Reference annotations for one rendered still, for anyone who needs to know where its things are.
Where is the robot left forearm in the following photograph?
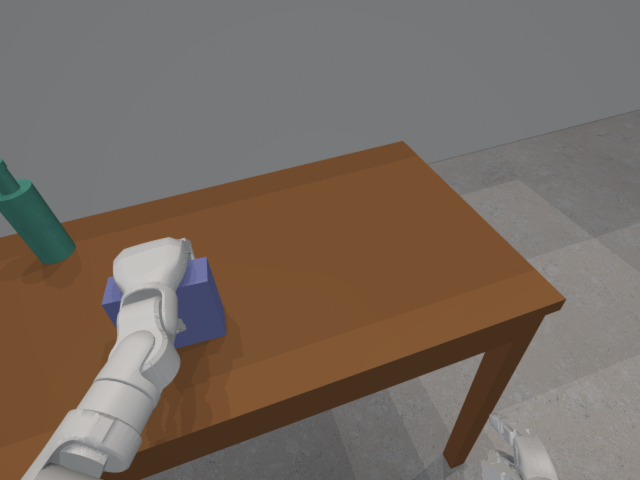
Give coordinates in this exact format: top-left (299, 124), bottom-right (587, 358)
top-left (21, 283), bottom-right (180, 480)

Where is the table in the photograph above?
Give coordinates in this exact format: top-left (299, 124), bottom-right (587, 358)
top-left (0, 141), bottom-right (566, 480)

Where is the robot left hand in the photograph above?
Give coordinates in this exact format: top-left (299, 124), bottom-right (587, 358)
top-left (113, 237), bottom-right (196, 334)

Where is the robot right hand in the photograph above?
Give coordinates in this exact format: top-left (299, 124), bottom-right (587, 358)
top-left (481, 413), bottom-right (558, 480)

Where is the sponge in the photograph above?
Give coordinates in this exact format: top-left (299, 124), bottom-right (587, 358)
top-left (101, 257), bottom-right (226, 349)

